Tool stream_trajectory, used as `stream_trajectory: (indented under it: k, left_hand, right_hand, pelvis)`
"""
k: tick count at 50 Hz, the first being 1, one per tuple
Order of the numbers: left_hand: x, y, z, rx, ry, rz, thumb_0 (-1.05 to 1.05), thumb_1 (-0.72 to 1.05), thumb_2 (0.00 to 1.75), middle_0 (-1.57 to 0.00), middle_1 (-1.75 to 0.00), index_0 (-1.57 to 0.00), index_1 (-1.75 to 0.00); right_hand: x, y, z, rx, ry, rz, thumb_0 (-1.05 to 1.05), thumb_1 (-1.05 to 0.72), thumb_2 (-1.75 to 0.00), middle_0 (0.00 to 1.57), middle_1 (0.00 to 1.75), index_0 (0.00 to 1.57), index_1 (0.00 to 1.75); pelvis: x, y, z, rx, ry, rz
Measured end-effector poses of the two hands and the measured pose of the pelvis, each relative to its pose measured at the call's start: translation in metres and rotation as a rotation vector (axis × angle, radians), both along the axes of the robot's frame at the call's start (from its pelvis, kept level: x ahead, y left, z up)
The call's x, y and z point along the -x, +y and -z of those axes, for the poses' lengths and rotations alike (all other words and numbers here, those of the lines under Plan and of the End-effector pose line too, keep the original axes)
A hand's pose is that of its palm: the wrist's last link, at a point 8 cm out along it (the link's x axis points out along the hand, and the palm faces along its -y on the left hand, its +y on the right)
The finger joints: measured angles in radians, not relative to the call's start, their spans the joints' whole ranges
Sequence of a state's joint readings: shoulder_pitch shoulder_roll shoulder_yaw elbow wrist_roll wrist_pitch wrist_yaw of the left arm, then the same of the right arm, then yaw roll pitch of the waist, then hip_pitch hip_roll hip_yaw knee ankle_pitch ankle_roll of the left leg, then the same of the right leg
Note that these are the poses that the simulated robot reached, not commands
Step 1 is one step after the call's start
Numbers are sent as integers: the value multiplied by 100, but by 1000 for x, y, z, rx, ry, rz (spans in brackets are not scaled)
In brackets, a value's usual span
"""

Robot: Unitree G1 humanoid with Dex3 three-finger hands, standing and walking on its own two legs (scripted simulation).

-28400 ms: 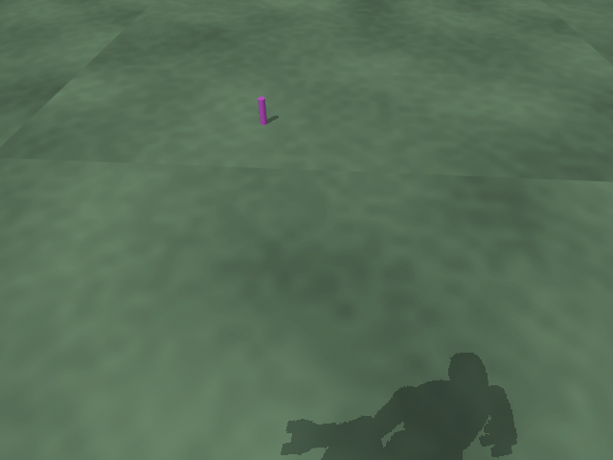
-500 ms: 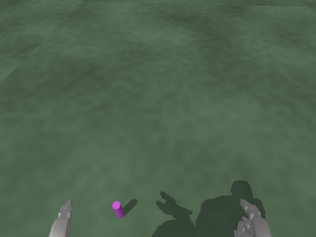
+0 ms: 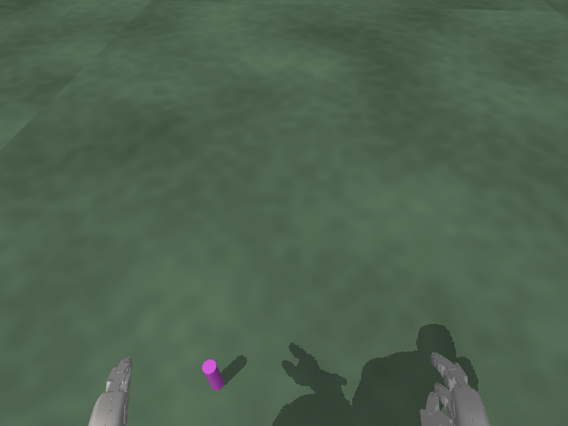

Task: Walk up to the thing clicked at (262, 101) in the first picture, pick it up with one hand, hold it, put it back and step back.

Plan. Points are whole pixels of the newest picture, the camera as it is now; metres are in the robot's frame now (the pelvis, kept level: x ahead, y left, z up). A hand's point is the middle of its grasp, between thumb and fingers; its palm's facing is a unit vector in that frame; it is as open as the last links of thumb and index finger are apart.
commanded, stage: home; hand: left
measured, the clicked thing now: (213, 375) +0.41 +0.22 -0.64
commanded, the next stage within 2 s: stand in 0.46 s
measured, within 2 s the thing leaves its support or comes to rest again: neither
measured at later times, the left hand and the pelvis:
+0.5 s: hand (151, 418) +0.18 +0.19 -0.05, palm faces +0.10 -0.95 -0.28, open 17.5 cm; pelvis +0.01 +0.01 +0.00, yaw +0 degrees
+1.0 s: hand out of the picture +0.16 +0.21 -0.09, palm faces -0.02 -0.94 -0.33, open 9.5 cm; pelvis +0.00 +0.01 +0.01, yaw +0 degrees
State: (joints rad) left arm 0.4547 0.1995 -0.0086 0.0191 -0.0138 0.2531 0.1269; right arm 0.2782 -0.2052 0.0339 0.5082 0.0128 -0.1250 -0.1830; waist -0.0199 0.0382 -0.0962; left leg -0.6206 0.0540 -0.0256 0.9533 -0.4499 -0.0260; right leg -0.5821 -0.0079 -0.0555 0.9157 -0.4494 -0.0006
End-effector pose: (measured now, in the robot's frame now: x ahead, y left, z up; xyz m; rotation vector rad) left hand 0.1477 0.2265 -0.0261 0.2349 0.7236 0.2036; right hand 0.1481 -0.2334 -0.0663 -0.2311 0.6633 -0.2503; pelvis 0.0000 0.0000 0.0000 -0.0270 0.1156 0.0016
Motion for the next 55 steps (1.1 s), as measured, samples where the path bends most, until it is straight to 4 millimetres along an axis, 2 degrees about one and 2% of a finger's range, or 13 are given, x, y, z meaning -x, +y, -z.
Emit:
stream_trajectory:
  k: [29, 33, 38, 45, 49, 55]
  left_hand:
    - [-7, 9, 0, 0, 1, 1, -1, -56, 4, -6, -6, -5, -6]
    - [-7, 9, 0, 0, 1, 1, -1, -51, 9, -9, -10, -9, -10]
    - [-8, 9, 0, 1, 4, 2, -1, -30, 29, -15, -20, -15, -20]
    - [-9, 10, 3, -15, -1, 24, -1, 15, 67, -19, -28, -19, -27]
    - [-6, 26, 25, -49, 59, 104, -1, 45, 78, -20, -29, -20, -29]
    - [25, 56, 44, -57, 215, 61, 0, 74, 86, -21, -30, -20, -30]
  right_hand:
    - [-5, 10, -1, 1, 5, -3, 1, -90, -90, 20, 30, 21, 30]
    - [-4, 10, -1, 2, 8, -2, 1, -90, -90, 20, 30, 21, 30]
    - [-4, 10, 0, 4, 11, -1, 1, -90, -90, 20, 30, 21, 30]
    - [-4, 9, 2, 20, 30, -24, 1, -90, -90, 20, 30, 21, 30]
    - [4, -2, 15, 45, 216, -137, 1, -90, -90, 21, 30, 21, 30]
    - [32, -28, 15, 34, 345, -86, 1, -90, -90, 21, 30, 21, 30]
  pelvis:
    - [-6, 8, -1, 6, 2, 3]
    - [-6, 9, -1, 6, 4, 4]
    - [-7, 9, -1, 6, 6, 4]
    - [-7, 9, -1, 4, -10, 3]
    - [-1, 8, -7, -17, -66, 3]
    - [0, 10, -18, -27, -111, 4]
